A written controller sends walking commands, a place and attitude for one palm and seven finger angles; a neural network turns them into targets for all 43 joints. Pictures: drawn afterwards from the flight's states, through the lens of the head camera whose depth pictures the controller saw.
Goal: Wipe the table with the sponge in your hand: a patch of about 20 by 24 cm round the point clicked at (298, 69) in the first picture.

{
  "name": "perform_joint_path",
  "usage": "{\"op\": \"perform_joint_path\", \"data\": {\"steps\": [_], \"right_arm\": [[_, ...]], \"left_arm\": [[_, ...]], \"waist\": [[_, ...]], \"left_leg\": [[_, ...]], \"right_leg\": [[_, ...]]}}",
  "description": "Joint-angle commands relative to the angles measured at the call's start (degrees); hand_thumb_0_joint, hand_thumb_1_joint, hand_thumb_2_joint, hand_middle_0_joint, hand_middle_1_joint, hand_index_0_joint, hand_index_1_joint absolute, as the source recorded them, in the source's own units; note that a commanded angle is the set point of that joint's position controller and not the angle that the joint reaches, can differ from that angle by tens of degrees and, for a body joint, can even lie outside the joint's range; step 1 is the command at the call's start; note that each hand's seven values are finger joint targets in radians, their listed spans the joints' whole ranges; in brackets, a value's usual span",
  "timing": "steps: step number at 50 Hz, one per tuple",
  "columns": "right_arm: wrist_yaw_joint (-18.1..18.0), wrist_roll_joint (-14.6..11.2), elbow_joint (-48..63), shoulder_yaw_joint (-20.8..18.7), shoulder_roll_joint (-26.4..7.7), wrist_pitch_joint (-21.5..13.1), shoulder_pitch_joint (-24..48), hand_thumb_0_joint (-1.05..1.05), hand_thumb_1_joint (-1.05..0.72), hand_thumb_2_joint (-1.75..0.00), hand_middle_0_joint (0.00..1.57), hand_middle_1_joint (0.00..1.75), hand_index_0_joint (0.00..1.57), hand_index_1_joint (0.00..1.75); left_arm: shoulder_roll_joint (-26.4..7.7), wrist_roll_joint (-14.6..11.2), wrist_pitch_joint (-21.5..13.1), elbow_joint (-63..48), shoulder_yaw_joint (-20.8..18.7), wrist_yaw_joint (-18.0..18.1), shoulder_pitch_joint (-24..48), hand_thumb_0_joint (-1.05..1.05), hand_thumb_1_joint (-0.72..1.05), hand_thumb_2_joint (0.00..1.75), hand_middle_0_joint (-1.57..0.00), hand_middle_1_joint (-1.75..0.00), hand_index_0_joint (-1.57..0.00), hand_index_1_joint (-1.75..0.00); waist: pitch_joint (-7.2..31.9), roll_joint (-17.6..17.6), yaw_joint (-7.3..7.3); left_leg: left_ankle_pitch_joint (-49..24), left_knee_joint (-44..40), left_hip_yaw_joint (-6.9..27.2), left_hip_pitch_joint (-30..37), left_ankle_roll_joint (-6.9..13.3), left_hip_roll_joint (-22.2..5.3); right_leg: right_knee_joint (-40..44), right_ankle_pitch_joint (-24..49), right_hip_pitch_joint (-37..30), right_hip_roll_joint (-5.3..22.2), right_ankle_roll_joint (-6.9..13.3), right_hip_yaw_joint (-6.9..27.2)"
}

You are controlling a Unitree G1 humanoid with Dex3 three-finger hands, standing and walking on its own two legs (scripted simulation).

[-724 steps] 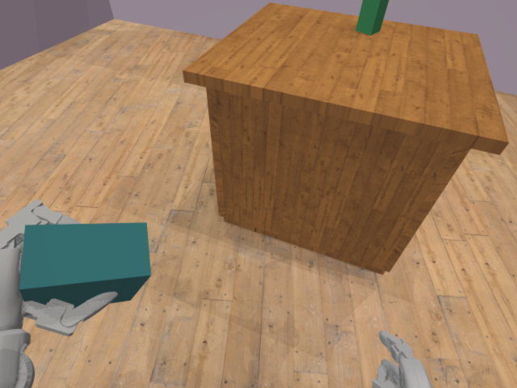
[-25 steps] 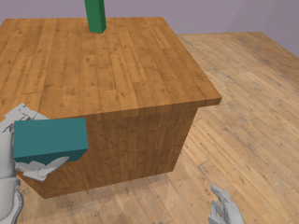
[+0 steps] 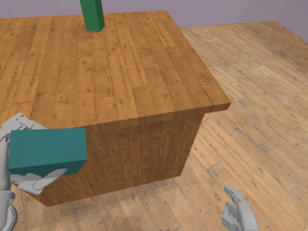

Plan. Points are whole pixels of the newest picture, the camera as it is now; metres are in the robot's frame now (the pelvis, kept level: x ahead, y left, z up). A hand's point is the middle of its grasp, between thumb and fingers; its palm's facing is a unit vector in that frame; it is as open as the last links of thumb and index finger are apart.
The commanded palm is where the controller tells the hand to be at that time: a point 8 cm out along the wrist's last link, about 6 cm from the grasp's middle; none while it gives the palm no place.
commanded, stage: come to a stop and stand still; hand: left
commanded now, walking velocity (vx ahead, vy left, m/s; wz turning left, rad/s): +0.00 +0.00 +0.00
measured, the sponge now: (60, 154) +0.23 +0.22 +0.13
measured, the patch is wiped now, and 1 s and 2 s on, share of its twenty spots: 0.00 0.00 0.00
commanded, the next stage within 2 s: look again from close up in 0.02 s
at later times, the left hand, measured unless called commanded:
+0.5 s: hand (39, 157) +0.21 +0.24 +0.15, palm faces +0.38 -0.84 -0.37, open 10.0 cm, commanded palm +0.16 +0.27 +0.17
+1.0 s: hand (49, 132) +0.26 +0.25 +0.15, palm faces +0.36 -0.84 -0.40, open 10.0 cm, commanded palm +0.21 +0.28 +0.17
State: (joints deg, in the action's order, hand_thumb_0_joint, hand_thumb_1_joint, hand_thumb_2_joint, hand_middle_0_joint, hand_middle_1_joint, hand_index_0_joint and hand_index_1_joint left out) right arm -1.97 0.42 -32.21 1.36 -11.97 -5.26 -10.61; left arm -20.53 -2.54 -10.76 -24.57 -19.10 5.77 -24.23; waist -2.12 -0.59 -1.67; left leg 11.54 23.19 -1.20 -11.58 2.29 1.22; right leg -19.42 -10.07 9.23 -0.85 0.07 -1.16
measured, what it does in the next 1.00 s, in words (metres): stands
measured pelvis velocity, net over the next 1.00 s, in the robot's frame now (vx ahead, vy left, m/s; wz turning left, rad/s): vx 0.04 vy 0.01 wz -0.05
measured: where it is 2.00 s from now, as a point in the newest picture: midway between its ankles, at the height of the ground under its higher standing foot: outside the picture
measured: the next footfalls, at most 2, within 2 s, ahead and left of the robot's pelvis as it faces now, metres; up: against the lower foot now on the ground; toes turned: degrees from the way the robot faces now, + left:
left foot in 1.24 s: +0.16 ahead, +0.21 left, +0.00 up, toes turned -10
right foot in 1.78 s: +0.17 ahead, +0.04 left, +0.00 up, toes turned -9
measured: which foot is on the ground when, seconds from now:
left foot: down 0.00-1.00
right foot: down 0.00-1.00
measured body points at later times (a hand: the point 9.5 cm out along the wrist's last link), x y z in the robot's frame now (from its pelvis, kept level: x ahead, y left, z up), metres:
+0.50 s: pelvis +0.00 -0.01 +0.00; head +0.01 +0.00 +0.45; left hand +0.18 +0.28 +0.17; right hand +0.18 -0.23 -0.08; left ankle +0.01 +0.09 -0.75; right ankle +0.00 -0.12 -0.75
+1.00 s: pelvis +0.04 +0.01 -0.02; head +0.05 +0.02 +0.43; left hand +0.24 +0.29 +0.17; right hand +0.19 -0.22 -0.10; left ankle +0.01 +0.09 -0.75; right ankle +0.02 -0.10 -0.75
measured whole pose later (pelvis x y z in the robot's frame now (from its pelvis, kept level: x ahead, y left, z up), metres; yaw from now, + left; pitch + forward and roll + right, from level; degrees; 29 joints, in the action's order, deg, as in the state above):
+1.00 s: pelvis +0.04 +0.01 -0.02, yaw -3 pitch -1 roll +1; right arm -1.5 0.5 -32.2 0.7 -11.6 -4.6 -13.1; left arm -21.8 -2.4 -12.1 -26.0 -21.3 7.1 -25.1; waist -1.4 -1.3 -0.6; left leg 21.2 33.9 -5.2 -12.4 4.0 2.8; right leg -37.1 -20.6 16.1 1.2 2.0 -2.7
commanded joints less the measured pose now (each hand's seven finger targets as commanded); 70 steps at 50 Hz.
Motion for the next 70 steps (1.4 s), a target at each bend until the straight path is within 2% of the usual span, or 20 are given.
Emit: {"op": "perform_joint_path", "data": {"steps": [1, 27, 34, 38, 41, 43, 45, 47, 49, 50, 51, 52, 53, 54, 56, 60, 63, 65, 68, 70], "right_arm": [[-1.03, -0.16, 9.07, -2.95, -7.13, -2.60, 4.50, 0.00, -0.90, -0.90, 0.20, 0.30, 0.20, 0.30], [-1.45, -0.69, 8.66, -2.94, -6.91, -0.98, 3.96, 0.00, -0.90, -0.90, 0.20, 0.30, 0.20, 0.30], [-0.94, 0.02, 8.63, -3.71, -7.74, -1.14, 4.12, 0.00, -0.90, -0.90, 0.20, 0.30, 0.20, 0.30], [-0.62, -0.16, 8.40, -3.97, -8.10, -0.95, 3.93, 0.00, -0.90, -0.90, 0.20, 0.30, 0.20, 0.30], [-0.49, -0.39, 8.47, -4.10, -8.54, -1.09, 4.22, 0.00, -0.90, -0.90, 0.20, 0.30, 0.20, 0.30], [-0.54, -0.53, 8.68, -3.87, -8.57, -1.16, 3.61, 0.00, -0.90, -0.90, 0.20, 0.30, 0.20, 0.30], [-0.46, -0.29, 8.76, -3.85, -7.89, -1.74, 2.84, 0.00, -0.90, -0.90, 0.20, 0.30, 0.20, 0.30], [-0.34, 0.11, 8.33, -3.78, -7.56, -2.56, 2.05, 0.00, -0.90, -0.90, 0.20, 0.30, 0.20, 0.30], [0.22, -0.14, 8.49, -3.73, -7.95, -2.15, 2.73, 0.00, -0.90, -0.90, 0.20, 0.30, 0.20, 0.30], [0.37, -0.38, 8.88, -3.69, -7.96, -1.63, 3.72, 0.00, -0.90, -0.90, 0.20, 0.30, 0.20, 0.30], [0.53, -0.38, 9.17, -3.76, -7.50, -1.29, 3.80, 0.00, -0.90, -0.90, 0.20, 0.30, 0.20, 0.30], [1.07, -1.16, 9.56, -5.40, -8.36, -1.15, 3.61, 0.00, -0.90, -0.90, 0.20, 0.30, 0.20, 0.30], [1.60, -0.97, 8.93, -4.94, -8.40, -0.94, 3.63, 0.00, -0.90, -0.90, 0.20, 0.30, 0.20, 0.30], [1.95, -0.82, 7.87, -4.29, -7.61, -0.51, 3.05, 0.00, -0.90, -0.90, 0.20, 0.30, 0.20, 0.30], [2.41, -0.46, 7.24, -3.84, -6.89, 0.27, 3.83, 0.00, -0.90, -0.90, 0.20, 0.30, 0.20, 0.30], [0.75, -0.85, 6.66, -4.08, -5.13, -0.68, 3.85, 0.00, -0.90, -0.90, 0.20, 0.30, 0.20, 0.30], [-0.43, -1.66, 7.74, -5.34, -7.16, -1.66, 2.99, 0.00, -0.90, -0.90, 0.20, 0.30, 0.20, 0.30], [-0.24, -1.77, 7.75, -4.98, -6.49, -1.74, 3.34, 0.00, -0.90, -0.90, 0.20, 0.30, 0.20, 0.30], [0.49, -2.14, 7.89, -4.38, -6.57, -2.87, 3.81, 0.00, -0.90, -0.90, 0.20, 0.30, 0.20, 0.30], [1.22, -1.61, 8.41, -4.15, -5.40, -2.39, 4.16, 0.00, -0.90, -0.90, 0.20, 0.30, 0.20, 0.30]], "left_arm": [[-10.04, -0.64, -3.74, -13.58, -7.14, 1.55, 4.28, 0.00, 0.10, 1.30, -1.20, -1.60, -1.20, -1.60], [-8.80, -0.94, -2.83, -10.99, -5.49, 1.59, 3.54, 0.00, 0.10, 1.30, -1.20, -1.60, -1.20, -1.60], [-9.72, -0.65, -3.45, -11.58, -5.68, 1.92, 4.27, 0.00, 0.10, 1.30, -1.20, -1.60, -1.20, -1.60], [-10.08, -0.53, -4.07, -11.89, -6.27, 2.08, 5.14, 0.00, 0.10, 1.30, -1.20, -1.60, -1.20, -1.60], [-10.76, -0.65, -4.70, -13.33, -7.13, 2.00, 6.39, 0.00, 0.10, 1.30, -1.20, -1.60, -1.20, -1.60], [-10.07, -0.55, -5.05, -14.14, -7.08, 2.02, 5.46, 0.00, 0.10, 1.30, -1.20, -1.60, -1.20, -1.60], [-10.13, -0.42, -5.37, -15.42, -6.92, 2.00, 5.33, 0.00, 0.10, 1.30, -1.20, -1.60, -1.20, -1.60], [-9.90, -0.06, -5.63, -15.99, -6.77, 2.16, 4.68, 0.00, 0.10, 1.30, -1.20, -1.60, -1.20, -1.60], [-9.65, 0.35, -5.48, -15.00, -7.07, 2.51, 3.15, 0.00, 0.10, 1.30, -1.20, -1.60, -1.20, -1.60], [-10.49, 0.38, -5.43, -14.33, -8.00, 2.71, 2.48, 0.00, 0.10, 1.30, -1.20, -1.60, -1.20, -1.60], [-11.56, -0.02, -5.25, -12.52, -9.15, 2.87, 0.66, 0.00, 0.10, 1.30, -1.20, -1.60, -1.20, -1.60], [-10.81, -0.72, -5.49, -12.66, -8.91, 2.71, 1.55, 0.00, 0.10, 1.30, -1.20, -1.60, -1.20, -1.60], [-11.09, -0.96, -6.33, -13.95, -9.53, 2.92, 2.29, 0.00, 0.10, 1.30, -1.20, -1.60, -1.20, -1.60], [-11.68, -0.90, -6.95, -13.92, -10.93, 3.07, -0.18, 0.00, 0.10, 1.30, -1.20, -1.60, -1.20, -1.60], [-12.23, 0.08, -8.25, -16.78, -11.09, 3.00, -0.26, 0.00, 0.10, 1.30, -1.20, -1.60, -1.20, -1.60], [-11.86, -0.16, -7.45, -17.72, -10.35, 2.62, 2.70, 0.00, 0.10, 1.30, -1.20, -1.60, -1.20, -1.60], [-11.52, -0.48, -6.60, -16.71, -10.84, 1.99, 2.44, 0.00, 0.10, 1.30, -1.20, -1.60, -1.20, -1.60], [-11.72, -0.59, -5.93, -15.35, -10.94, 1.93, 3.03, 0.00, 0.10, 1.30, -1.20, -1.60, -1.20, -1.60], [-9.73, 0.01, -5.94, -16.77, -9.51, 2.15, 1.57, 0.00, 0.10, 1.30, -1.20, -1.60, -1.20, -1.60], [-11.80, -0.01, -5.60, -16.39, -10.26, 2.61, 1.07, 0.00, 0.10, 1.30, -1.20, -1.60, -1.20, -1.60]], "waist": [[10.22, 5.83, 0.21], [8.08, 2.88, 0.37], [5.76, 1.49, 1.34], [4.70, 1.07, 1.59], [3.98, 5.63, 1.98], [5.38, 10.41, 1.73], [5.08, 11.52, 1.75], [5.76, 10.08, 1.90], [7.73, 7.12, 0.95], [9.77, 3.12, 0.00], [11.34, -4.65, 0.18], [8.66, -13.22, 0.32], [5.61, -8.45, 0.55], [4.20, -3.46, 0.13], [5.79, 0.19, 0.54], [6.88, -2.06, 1.40], [9.81, 9.08, 1.66], [8.09, 13.47, 1.31], [8.35, 7.37, 0.30], [6.64, -10.72, 1.07]], "left_leg": [[-12.87, -3.15, 2.13, 3.98, -3.44, -2.18], [-5.07, -5.32, 2.67, 1.40, -2.70, -1.98], [7.54, 1.05, 2.29, -2.47, -0.77, -1.37], [7.26, 4.87, 2.97, -4.32, -0.33, -2.05], [5.59, 2.77, 5.00, -2.28, 0.08, -3.86], [3.84, -2.63, 12.40, 0.36, 1.51, -9.02], [-3.49, -3.58, 15.37, 5.02, 3.16, -12.77], [-12.37, -1.28, 13.69, 7.88, 3.50, -13.65], [-17.50, 6.25, 5.89, 0.89, 1.52, -10.56], [-14.23, 14.56, 2.08, -9.82, 0.01, -7.07], [-7.00, 26.95, -2.09, -18.94, -2.00, -2.24], [10.58, 38.81, -0.83, -27.03, -2.89, -0.13], [18.15, 44.36, 5.55, -30.86, -2.74, -3.07], [18.90, 44.66, 9.89, -31.98, -2.22, -6.32], [15.49, 35.30, 8.77, -26.60, -1.71, -8.11], [-5.42, 9.50, -5.09, 0.84, -2.67, -1.29], [-13.69, 4.92, 7.29, 8.21, 3.49, -10.07], [-16.80, 1.72, 13.46, 3.20, 8.29, -14.47], [-9.63, 8.98, 3.41, -5.41, 3.42, -9.08], [3.03, 22.54, -3.25, -14.72, -2.51, -0.79]], "right_leg": [[1.75, 12.32, -3.30, 1.28, 0.36, 1.93], [4.27, 5.14, -3.88, 1.26, -0.09, 1.41], [4.62, -12.63, 1.85, 4.92, 2.75, 7.44], [0.69, -13.75, 3.22, 6.93, 4.64, 10.20], [-6.83, -8.78, 5.96, 5.12, 4.27, 8.06], [-18.29, -4.15, 8.25, 1.18, 2.19, 1.53], [-22.79, -12.64, 14.53, 0.85, 1.21, -1.05], [-22.09, -15.02, 15.59, 1.64, 1.68, -2.19], [-11.57, -5.89, 3.35, 2.48, 3.15, -2.17], [-9.52, 5.04, -9.06, 5.12, 5.53, 4.02], [-7.49, 12.69, -15.69, 14.22, 10.28, 17.81], [-3.30, 20.37, -16.34, 22.62, 15.64, 31.43], [-2.62, 21.24, -13.77, 25.56, 16.89, 32.80], [-4.44, 21.63, -11.72, 25.35, 15.80, 29.54], [-7.36, 22.99, -7.65, 21.39, 12.18, 20.28], [-10.26, 13.45, 5.57, 10.51, 4.87, 5.32], [-26.68, -4.25, 12.07, 1.43, -0.85, -0.91], [-31.48, -19.56, 12.83, 1.18, -1.02, -1.78], [-12.26, -5.58, 0.46, 3.50, 0.47, -0.54], [-3.12, 10.26, -3.64, 16.61, 6.05, 18.60]]}}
